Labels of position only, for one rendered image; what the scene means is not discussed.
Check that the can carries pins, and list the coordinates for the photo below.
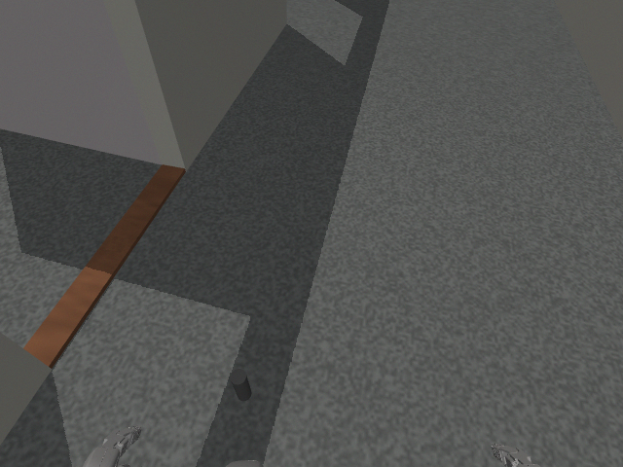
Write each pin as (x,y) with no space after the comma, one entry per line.
(241,384)

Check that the left robot hand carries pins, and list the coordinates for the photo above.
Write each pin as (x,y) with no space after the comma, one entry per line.
(114,446)

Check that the right robot hand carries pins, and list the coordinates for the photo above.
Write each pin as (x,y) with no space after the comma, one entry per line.
(512,457)

